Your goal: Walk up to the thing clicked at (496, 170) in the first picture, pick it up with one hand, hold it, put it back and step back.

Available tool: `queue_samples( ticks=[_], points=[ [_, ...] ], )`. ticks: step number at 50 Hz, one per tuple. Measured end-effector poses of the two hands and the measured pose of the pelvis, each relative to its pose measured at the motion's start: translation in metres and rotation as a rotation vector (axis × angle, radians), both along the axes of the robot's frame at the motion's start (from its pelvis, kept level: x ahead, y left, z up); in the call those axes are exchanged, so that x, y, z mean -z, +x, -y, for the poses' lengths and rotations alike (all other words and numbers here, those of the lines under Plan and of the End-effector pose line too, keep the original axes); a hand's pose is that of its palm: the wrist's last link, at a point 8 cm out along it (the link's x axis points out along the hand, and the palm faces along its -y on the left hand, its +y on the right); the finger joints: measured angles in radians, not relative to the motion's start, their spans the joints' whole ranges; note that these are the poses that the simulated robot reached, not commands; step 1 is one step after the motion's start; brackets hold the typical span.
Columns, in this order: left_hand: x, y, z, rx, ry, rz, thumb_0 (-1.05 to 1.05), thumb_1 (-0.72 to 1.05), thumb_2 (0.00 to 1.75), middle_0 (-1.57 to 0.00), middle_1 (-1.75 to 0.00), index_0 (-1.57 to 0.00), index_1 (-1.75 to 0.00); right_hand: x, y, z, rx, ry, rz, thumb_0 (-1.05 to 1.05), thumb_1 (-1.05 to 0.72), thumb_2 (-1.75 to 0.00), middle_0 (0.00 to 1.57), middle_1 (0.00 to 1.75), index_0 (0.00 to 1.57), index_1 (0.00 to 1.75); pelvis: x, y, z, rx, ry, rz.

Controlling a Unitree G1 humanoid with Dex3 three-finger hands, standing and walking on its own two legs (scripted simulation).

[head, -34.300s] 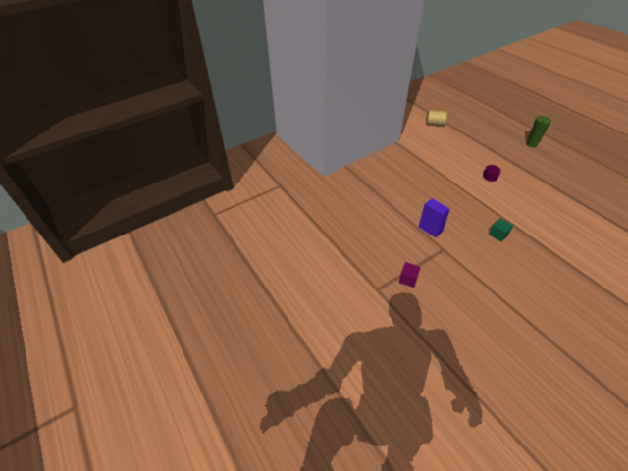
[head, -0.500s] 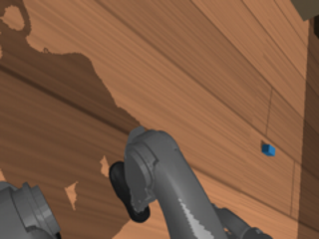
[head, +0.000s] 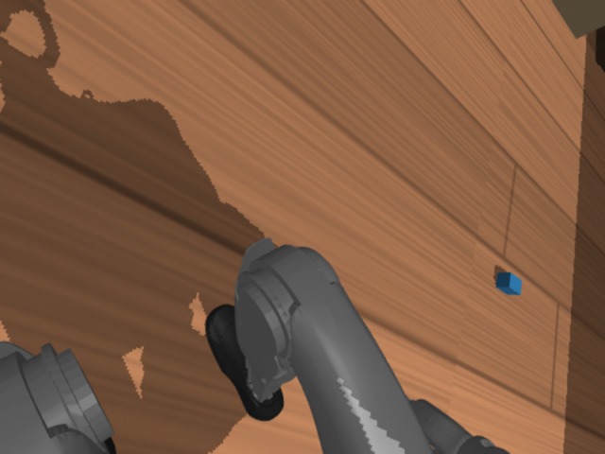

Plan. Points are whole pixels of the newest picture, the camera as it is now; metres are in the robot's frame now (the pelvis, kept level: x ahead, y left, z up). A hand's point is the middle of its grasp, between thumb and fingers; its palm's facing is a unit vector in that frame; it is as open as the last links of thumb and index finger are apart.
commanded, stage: close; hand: left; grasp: from above
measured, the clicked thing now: out of the picture +0.47 +0.36 -0.29
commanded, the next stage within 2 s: settle in 0.66 s
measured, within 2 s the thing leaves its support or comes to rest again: leaves its support in 1.08 s
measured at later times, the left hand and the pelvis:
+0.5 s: hand out of the picture +0.46 +0.34 -0.27, palm faces -0.42 -0.18 -0.89, open 8.8 cm; pelvis +0.00 +0.00 +0.00, yaw +0 degrees
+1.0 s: hand out of the picture +0.45 +0.35 -0.26, palm faces -0.44 -0.18 -0.88, open 8.6 cm; pelvis +0.00 +0.00 +0.00, yaw +0 degrees
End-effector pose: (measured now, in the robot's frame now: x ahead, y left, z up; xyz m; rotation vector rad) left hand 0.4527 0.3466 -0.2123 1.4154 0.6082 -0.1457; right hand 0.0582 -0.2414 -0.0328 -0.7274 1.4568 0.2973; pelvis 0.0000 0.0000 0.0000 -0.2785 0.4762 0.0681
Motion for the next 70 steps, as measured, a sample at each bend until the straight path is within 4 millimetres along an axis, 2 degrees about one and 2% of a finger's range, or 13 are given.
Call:
queue_samples(
  ticks=[9, 28, 35, 52, 57, 62, 70],
  points=[
    [-0.001, 0.002, 0.001, -0.013, 0.012, 0.021, 0.0, 0.13, 0.54, -0.46, -0.88, -0.52, -0.8, 0.001, -0.001, 0.0, -0.008, 0.005, -0.003, 0.0, -0.9, -0.89, 0.2, 0.3, 0.2, 0.3, 0.0, -0.001, 0.001, 0.001, 0.004, 0.001],
    [-0.004, 0.009, -0.002, -0.034, 0.006, 0.021, -0.03, 0.21, 0.39, -0.53, -0.72, -0.69, -0.69, -0.005, -0.005, -0.002, 0.016, -0.009, -0.015, 0.0, -0.9, -0.89, 0.2, 0.3, 0.2, 0.3, -0.004, 0.001, -0.001, 0.002, -0.007, -0.009],
    [-0.005, 0.007, -0.002, -0.022, 0.004, 0.017, -0.04, 0.22, 0.35, -0.56, -0.68, -0.73, -0.64, -0.005, -0.002, -0.004, 0.008, -0.005, -0.005, 0.0, -0.91, -0.89, 0.2, 0.3, 0.2, 0.3, -0.004, 0.0, -0.001, 0.0, -0.006, -0.005],
    [-0.009, 0.004, -0.007, -0.025, 0.007, 0.007, -0.03, 0.17, 0.38, -0.63, -0.63, -0.8, -0.57, -0.004, 0.004, -0.002, 0.009, -0.014, 0.005, 0.0, -0.92, -0.9, 0.2, 0.3, 0.2, 0.3, -0.005, 0.001, -0.001, -0.003, -0.004, -0.018],
    [-0.022, 0.007, -0.017, -0.034, 0.023, 0.042, -0.03, 0.16, 0.38, -0.65, -0.61, -0.82, -0.55, -0.003, 0.006, 0.002, 0.026, -0.012, 0.003, 0.0, -0.92, -0.9, 0.2, 0.3, 0.21, 0.3, -0.005, 0.004, 0.0, -0.007, 0.0, -0.036],
    [-0.044, 0.008, -0.026, -0.048, 0.04, 0.06, -0.03, 0.15, 0.39, -0.65, -0.61, -0.83, -0.54, 0.001, 0.011, 0.009, 0.055, -0.008, 0.017, 0.0, -0.92, -0.9, 0.2, 0.3, 0.21, 0.3, -0.005, 0.006, 0.001, -0.012, 0.006, -0.057],
    [-0.079, 0.006, -0.026, -0.026, 0.049, 0.024, -0.03, 0.15, 0.39, -0.66, -0.6, -0.85, -0.53, 0.009, 0.021, 0.017, 0.113, 0.01, 0.055, 0.0, -0.91, -0.9, 0.2, 0.3, 0.2, 0.3, -0.01, 0.006, 0.001, -0.027, 0.026, -0.085]
  ],
)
